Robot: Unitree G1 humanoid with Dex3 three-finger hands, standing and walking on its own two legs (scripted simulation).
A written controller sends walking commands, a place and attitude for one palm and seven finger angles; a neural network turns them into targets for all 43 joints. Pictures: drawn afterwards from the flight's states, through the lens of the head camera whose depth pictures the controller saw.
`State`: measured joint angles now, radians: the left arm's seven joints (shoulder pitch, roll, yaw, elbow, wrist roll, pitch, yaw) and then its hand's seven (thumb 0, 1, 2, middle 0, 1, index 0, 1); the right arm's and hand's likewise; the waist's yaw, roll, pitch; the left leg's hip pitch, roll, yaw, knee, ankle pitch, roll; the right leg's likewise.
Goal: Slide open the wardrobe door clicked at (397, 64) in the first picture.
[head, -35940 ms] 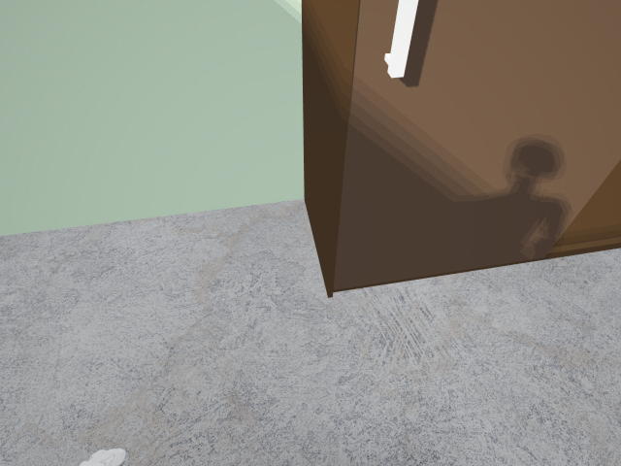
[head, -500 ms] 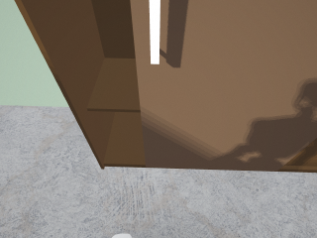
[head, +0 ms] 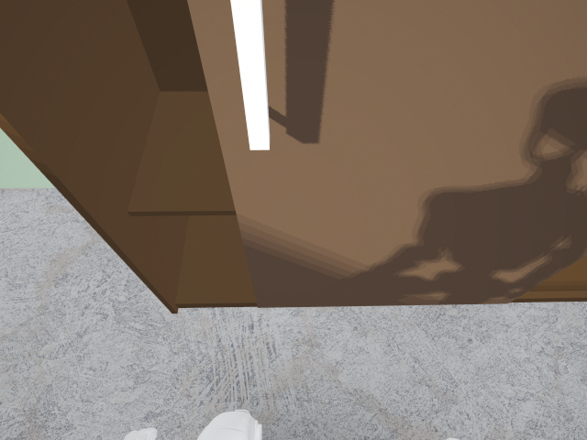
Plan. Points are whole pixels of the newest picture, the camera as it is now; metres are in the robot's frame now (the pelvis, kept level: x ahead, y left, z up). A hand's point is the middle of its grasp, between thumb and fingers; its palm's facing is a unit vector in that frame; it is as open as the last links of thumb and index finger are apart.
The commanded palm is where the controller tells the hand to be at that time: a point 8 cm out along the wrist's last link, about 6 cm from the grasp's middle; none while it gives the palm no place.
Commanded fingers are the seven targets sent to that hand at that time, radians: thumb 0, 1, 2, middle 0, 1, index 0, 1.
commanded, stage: come to a stop and stand still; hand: left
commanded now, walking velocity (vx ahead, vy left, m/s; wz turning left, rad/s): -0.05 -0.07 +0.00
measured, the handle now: (253, 54) +0.47 +0.08 +0.23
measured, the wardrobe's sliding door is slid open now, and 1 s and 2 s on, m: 0.28 0.28 0.28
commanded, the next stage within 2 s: look again from close up in 1.08 s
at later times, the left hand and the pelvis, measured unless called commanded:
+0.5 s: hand out of the picture +0.07 +0.18 -0.17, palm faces -0.03 -0.97 -0.25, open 7.4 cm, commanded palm none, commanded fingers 0.00 0.90 0.90 -0.20 -0.30 -0.20 -0.30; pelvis +0.00 -0.01 -0.01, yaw -1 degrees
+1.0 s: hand out of the picture +0.00 +0.21 -0.17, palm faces -0.02 -0.96 -0.26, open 7.4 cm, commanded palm none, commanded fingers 0.00 0.90 0.90 -0.20 -0.30 -0.20 -0.30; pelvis -0.02 +0.00 +0.00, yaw -1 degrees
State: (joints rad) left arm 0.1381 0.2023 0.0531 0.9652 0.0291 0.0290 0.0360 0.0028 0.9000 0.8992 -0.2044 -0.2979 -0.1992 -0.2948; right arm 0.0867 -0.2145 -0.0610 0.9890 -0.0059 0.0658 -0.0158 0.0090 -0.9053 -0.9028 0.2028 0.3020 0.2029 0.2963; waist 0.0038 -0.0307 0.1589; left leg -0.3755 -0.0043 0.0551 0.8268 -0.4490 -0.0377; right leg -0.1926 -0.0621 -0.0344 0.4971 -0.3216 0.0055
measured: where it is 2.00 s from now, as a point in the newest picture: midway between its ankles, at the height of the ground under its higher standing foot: outside the picture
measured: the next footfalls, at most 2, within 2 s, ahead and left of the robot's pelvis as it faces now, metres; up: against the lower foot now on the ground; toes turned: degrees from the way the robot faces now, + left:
left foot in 0.06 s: +0.04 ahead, +0.12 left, +0.00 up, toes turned +2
right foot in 0.34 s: +0.01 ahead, -0.14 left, +0.00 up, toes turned +1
